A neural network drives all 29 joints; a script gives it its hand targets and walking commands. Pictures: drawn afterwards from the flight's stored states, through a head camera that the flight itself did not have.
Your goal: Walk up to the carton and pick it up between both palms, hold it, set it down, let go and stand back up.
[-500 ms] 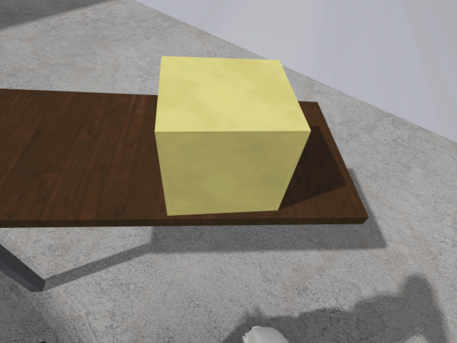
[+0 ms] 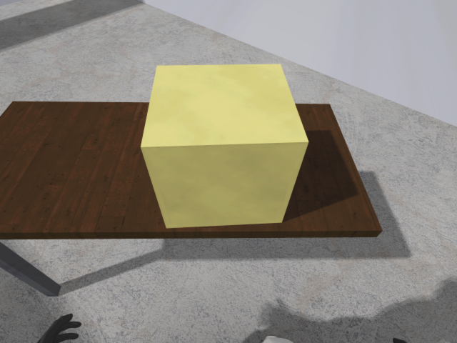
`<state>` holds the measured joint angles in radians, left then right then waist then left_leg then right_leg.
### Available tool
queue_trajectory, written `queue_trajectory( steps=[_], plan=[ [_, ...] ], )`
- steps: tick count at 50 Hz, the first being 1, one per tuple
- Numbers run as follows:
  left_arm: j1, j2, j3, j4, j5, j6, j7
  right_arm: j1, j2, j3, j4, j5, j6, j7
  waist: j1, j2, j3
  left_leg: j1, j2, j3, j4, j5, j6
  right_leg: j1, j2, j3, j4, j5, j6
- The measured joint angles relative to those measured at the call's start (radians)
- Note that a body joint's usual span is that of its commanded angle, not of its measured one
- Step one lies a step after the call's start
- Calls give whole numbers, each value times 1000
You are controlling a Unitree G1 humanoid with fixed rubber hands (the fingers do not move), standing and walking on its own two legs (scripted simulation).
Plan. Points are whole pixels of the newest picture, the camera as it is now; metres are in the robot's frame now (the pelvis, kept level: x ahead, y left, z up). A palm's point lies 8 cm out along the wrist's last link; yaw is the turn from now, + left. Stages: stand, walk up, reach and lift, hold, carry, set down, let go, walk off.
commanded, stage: walk up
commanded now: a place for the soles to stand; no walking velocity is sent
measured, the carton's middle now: (222, 147) +0.54 +0.01 +0.01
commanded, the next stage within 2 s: reach and lift in 1.10 s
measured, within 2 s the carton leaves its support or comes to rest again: neither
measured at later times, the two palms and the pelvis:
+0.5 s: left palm out of the picture +0.11 +0.32 -0.08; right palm out of the picture +0.11 -0.32 -0.07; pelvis +0.00 +0.00 +0.02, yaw +3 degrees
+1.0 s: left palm out of the picture +0.09 +0.32 -0.09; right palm out of the picture +0.12 -0.32 -0.07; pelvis +0.00 +0.00 +0.02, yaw +3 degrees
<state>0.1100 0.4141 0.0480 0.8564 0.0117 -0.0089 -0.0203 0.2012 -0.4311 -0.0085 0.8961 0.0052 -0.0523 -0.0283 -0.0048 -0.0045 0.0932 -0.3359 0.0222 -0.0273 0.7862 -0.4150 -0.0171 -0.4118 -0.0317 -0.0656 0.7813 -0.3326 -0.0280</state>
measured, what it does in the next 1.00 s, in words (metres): stands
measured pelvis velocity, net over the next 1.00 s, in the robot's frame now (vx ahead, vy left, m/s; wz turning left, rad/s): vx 0.00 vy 0.00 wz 0.06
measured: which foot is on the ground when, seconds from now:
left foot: down 0.00-1.00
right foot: down 0.00-1.00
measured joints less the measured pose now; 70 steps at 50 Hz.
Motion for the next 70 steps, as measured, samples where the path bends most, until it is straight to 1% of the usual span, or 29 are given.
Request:
queue_trajectory(
  steps=[3,5,16,26,35,43,56,57,59,60,63,66,70],
  plan=[
    [-8,-8,-8,24,-2,5,1,-16,-10,-3,21,-3,-7,3,-4,-7,-2,20,-12,0,-48,28,-13,13,-12,1,-25,10,7],
    [-18,-13,-11,35,-1,6,1,-22,-19,-4,31,-5,-7,5,-5,-2,-3,24,-11,-6,-62,37,-12,23,-12,-6,-47,21,9],
    [-57,-5,-9,87,-2,14,-5,-51,-10,12,89,-4,3,9,4,-16,-19,47,-7,-31,-128,77,-15,67,-6,-33,-137,65,6],
    [-48,-15,-11,140,2,17,-14,-63,4,27,117,-7,5,11,13,-5,-29,78,-5,-46,-208,116,-15,113,-3,-50,-231,106,8],
    [-59,-1,9,147,-4,36,-12,-92,-6,25,107,-1,14,-2,14,-6,5,74,-12,-53,-194,114,-15,110,-10,-56,-212,98,8],
    [-65,-1,17,147,3,45,-17,-86,-6,23,103,-6,23,-1,24,-14,3,69,-11,-54,-187,114,-15,106,-10,-57,-209,99,8],
    [-58,-16,18,150,4,48,-21,-72,4,17,104,-9,24,0,23,-13,-1,79,-13,-53,-204,119,-11,118,-11,-56,-228,105,10],
    [-54,-14,13,130,-1,72,-15,-74,9,0,112,-22,9,6,23,-14,-2,74,-11,-50,-198,113,-10,111,-10,-54,-220,96,9],
    [-37,-1,-11,-14,-14,209,22,-117,34,-101,153,-80,-73,38,20,-14,8,38,4,-29,-134,81,-14,72,-1,-41,-158,65,-4],
    [-40,2,-11,-80,-9,264,36,-144,42,-132,162,-93,-101,52,18,-12,25,25,10,-25,-91,61,-19,59,4,-36,-125,65,-6],
    [-83,-11,8,-230,12,378,48,-198,65,-157,143,-86,-148,84,20,-8,75,15,28,-16,-3,11,-30,44,20,-24,-45,24,0],
    [-123,-36,24,-342,47,438,42,-213,89,-129,105,-65,-159,96,22,-20,102,32,39,-4,18,-8,-34,50,30,-13,-17,6,-1],
    [-117,-78,56,-419,95,465,33,-182,100,-92,48,-35,-164,96,4,-36,101,72,49,0,-16,-3,-40,86,41,-10,-47,12,-9]
  ],
)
